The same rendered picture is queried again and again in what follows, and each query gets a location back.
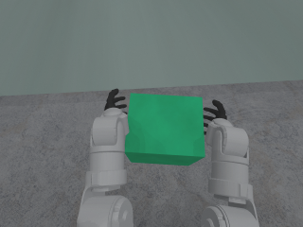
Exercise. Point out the left robot upper arm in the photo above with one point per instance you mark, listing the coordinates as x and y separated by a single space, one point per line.
106 211

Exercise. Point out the right robot hand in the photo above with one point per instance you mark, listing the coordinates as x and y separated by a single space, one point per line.
220 113

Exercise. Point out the right robot forearm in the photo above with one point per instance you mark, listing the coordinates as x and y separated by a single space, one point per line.
230 165

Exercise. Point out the right robot upper arm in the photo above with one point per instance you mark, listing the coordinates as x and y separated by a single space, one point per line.
217 215

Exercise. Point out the carton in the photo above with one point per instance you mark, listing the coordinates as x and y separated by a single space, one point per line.
165 130

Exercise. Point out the left robot forearm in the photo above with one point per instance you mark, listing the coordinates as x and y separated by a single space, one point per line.
106 160

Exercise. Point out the left robot hand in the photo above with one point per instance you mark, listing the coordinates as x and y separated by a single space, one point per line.
111 100

